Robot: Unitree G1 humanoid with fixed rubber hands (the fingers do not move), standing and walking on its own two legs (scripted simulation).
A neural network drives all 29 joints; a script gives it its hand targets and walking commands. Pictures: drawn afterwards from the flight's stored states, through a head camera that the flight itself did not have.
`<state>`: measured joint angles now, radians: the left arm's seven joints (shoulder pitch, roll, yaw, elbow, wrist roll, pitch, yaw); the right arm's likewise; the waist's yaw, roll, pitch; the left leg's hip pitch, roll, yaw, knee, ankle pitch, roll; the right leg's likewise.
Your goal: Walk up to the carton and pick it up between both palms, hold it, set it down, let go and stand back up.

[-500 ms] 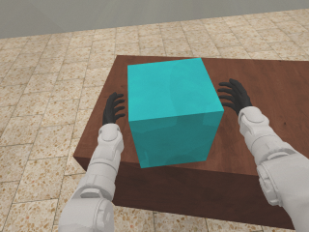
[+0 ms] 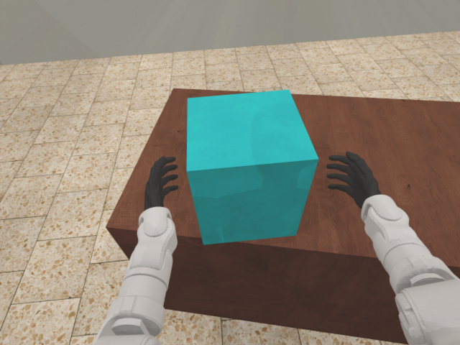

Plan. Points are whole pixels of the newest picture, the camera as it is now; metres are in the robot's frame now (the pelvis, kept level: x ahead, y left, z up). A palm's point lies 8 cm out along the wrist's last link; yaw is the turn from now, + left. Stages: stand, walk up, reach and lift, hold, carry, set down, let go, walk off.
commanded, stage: set down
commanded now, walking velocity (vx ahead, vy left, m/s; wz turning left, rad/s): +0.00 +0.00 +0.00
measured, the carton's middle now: (244, 170) +0.45 +0.06 +0.03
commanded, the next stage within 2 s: none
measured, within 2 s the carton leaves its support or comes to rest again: neither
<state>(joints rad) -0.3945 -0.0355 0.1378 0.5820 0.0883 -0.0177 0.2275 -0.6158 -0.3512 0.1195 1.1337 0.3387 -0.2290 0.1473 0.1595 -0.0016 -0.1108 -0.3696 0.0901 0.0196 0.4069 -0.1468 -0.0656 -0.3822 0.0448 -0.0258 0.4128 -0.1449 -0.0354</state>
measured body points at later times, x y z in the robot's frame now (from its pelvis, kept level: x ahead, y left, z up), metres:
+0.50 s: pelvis +0.01 -0.01 +0.00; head +0.00 +0.00 +0.45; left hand +0.28 +0.20 +0.05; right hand +0.33 -0.21 +0.03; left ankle +0.03 +0.16 -0.74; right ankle +0.04 -0.09 -0.74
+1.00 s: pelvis +0.01 -0.01 +0.01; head +0.00 +0.00 +0.45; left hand +0.24 +0.19 +0.04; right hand +0.27 -0.24 +0.02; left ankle +0.03 +0.16 -0.74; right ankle +0.04 -0.09 -0.74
